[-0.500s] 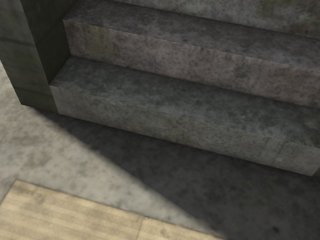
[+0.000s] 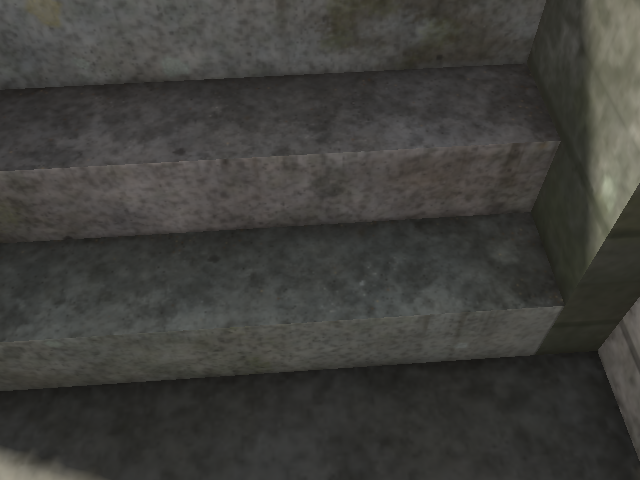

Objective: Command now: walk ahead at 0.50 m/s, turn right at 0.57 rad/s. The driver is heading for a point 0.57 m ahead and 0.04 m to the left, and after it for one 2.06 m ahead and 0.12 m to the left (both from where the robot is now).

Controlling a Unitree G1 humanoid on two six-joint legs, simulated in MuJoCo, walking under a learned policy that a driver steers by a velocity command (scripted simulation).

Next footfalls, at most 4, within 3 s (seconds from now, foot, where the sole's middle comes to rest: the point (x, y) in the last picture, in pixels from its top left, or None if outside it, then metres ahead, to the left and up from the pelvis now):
0.42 left None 0.43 0.09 -0.75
0.90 right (375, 434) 0.52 -0.08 -0.75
1.40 left None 0.39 0.10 -0.75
1.80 right None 0.39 -0.16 -0.75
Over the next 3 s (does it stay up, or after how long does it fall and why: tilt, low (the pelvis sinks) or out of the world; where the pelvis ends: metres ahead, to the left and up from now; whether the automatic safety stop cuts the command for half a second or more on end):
stays up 0.55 0.04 0.03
